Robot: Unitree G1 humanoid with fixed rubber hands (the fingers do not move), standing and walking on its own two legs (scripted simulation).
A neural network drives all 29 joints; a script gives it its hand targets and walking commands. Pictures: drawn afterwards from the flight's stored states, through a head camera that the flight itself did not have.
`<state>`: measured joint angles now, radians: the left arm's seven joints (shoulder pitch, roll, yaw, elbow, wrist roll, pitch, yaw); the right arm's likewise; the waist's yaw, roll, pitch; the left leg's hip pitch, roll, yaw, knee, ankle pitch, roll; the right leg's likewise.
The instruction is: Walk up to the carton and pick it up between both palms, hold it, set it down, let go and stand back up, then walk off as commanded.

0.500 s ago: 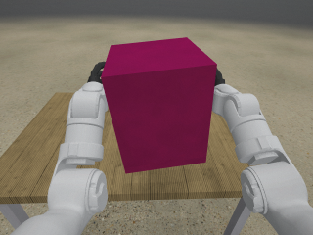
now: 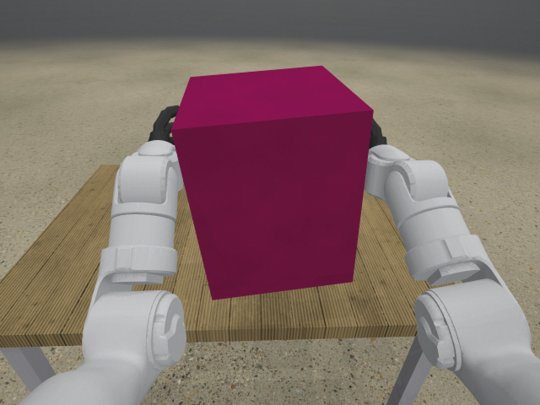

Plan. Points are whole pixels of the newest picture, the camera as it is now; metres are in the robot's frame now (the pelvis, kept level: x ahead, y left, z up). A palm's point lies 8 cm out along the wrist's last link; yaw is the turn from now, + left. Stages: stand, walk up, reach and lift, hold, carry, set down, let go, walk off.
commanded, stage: hold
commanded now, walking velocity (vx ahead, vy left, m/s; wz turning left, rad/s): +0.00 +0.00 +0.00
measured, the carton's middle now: (269, 177) +0.37 +0.01 +0.25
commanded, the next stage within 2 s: none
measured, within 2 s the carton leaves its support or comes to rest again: neither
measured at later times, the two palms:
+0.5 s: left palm (168, 155) +0.39 +0.16 +0.27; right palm (368, 155) +0.39 -0.14 +0.27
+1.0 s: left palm (163, 156) +0.37 +0.16 +0.28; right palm (372, 159) +0.36 -0.14 +0.28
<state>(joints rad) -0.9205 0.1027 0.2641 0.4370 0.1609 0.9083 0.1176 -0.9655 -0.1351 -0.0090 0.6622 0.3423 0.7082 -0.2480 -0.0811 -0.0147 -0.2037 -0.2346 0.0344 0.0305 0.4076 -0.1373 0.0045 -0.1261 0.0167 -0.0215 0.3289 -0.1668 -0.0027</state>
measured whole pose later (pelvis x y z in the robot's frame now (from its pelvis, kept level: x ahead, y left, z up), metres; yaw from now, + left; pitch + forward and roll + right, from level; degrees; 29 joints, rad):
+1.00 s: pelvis +0.00 +0.00 +0.00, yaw +0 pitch -2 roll -2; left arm -0.92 0.10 0.26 0.46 0.16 0.89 0.12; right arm -0.97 -0.14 -0.01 0.69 0.34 0.70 -0.25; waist -0.08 -0.01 -0.21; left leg -0.23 0.03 0.03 0.41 -0.14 0.00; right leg -0.12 0.02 -0.02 0.33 -0.17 0.00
